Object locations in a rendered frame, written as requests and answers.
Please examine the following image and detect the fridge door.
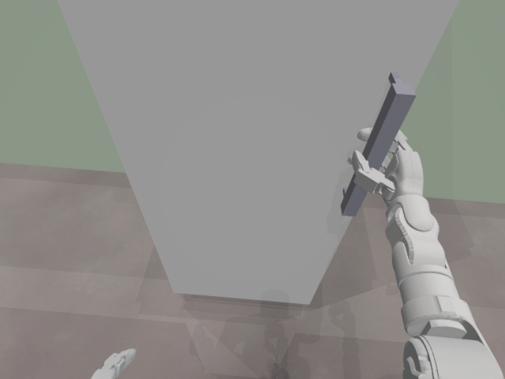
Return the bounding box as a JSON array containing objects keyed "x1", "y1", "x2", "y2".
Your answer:
[{"x1": 58, "y1": 0, "x2": 459, "y2": 305}]

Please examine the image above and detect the handle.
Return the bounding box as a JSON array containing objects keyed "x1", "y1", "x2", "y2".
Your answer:
[{"x1": 341, "y1": 72, "x2": 417, "y2": 216}]

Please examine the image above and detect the robot right hand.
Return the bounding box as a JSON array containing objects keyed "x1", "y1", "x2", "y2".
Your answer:
[{"x1": 347, "y1": 127, "x2": 424, "y2": 207}]

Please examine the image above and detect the right robot upper arm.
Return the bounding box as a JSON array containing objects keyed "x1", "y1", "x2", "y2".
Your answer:
[{"x1": 403, "y1": 335, "x2": 502, "y2": 379}]

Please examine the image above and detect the robot right forearm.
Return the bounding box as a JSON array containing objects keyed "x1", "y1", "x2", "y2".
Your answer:
[{"x1": 385, "y1": 194, "x2": 504, "y2": 379}]

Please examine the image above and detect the robot left hand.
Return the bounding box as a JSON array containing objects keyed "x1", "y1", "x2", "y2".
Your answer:
[{"x1": 91, "y1": 349, "x2": 137, "y2": 379}]

